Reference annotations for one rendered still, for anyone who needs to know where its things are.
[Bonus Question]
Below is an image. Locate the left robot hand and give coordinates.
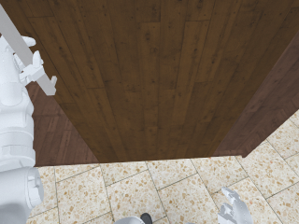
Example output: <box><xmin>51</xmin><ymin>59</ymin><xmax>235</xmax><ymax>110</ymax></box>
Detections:
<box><xmin>0</xmin><ymin>35</ymin><xmax>45</xmax><ymax>86</ymax></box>

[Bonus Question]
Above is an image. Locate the robot left upper arm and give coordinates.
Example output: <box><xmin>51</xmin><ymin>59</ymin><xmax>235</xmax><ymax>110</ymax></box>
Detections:
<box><xmin>0</xmin><ymin>166</ymin><xmax>44</xmax><ymax>224</ymax></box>

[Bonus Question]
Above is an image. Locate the left robot forearm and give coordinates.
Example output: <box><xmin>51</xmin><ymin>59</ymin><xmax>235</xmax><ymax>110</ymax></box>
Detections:
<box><xmin>0</xmin><ymin>82</ymin><xmax>36</xmax><ymax>172</ymax></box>

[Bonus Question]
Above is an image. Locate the right robot hand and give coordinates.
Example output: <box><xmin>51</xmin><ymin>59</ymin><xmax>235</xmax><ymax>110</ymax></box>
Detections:
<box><xmin>218</xmin><ymin>187</ymin><xmax>254</xmax><ymax>224</ymax></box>

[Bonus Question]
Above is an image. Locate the robot left foot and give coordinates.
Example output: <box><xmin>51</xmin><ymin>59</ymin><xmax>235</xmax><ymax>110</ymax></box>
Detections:
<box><xmin>140</xmin><ymin>213</ymin><xmax>152</xmax><ymax>224</ymax></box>

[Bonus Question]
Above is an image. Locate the handle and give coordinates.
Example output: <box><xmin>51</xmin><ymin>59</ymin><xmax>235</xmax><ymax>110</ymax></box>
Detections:
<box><xmin>0</xmin><ymin>4</ymin><xmax>57</xmax><ymax>96</ymax></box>

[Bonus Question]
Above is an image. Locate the wardrobe door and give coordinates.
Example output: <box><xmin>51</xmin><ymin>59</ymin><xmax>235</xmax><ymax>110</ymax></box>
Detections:
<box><xmin>0</xmin><ymin>0</ymin><xmax>299</xmax><ymax>164</ymax></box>
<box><xmin>215</xmin><ymin>30</ymin><xmax>299</xmax><ymax>151</ymax></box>

